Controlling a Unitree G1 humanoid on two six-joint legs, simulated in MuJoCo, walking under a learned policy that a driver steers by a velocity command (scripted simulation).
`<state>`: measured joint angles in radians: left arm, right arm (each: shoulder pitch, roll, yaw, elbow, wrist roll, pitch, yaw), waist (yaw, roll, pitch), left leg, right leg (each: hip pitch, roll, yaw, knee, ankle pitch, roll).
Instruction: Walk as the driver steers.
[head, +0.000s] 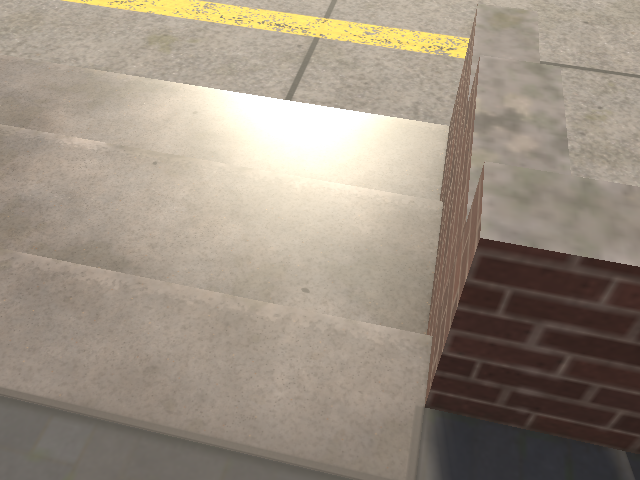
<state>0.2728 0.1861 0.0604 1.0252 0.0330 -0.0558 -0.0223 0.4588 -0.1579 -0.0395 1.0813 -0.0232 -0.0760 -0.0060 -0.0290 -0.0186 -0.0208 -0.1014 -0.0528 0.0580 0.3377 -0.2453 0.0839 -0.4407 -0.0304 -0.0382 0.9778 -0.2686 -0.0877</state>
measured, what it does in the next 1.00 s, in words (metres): walks ahead, turning left: right foot, then left foot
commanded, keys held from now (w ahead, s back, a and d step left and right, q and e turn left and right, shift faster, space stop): w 0.24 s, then w+q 0.76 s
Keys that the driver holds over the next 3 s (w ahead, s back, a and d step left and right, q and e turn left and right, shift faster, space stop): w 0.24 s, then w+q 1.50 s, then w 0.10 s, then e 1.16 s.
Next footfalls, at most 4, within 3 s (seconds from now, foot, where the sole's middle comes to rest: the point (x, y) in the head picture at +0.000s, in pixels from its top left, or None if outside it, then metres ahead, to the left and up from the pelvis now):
0.32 right None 0.32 -0.11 -0.78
0.86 left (264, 469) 0.57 0.11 -0.78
1.38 right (260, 337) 0.90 0.13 -0.78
1.96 left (108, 335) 0.91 0.50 -0.78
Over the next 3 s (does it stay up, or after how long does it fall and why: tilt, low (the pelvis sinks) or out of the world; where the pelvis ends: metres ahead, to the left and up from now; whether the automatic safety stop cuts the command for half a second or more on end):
stays up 0.87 0.40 -0.01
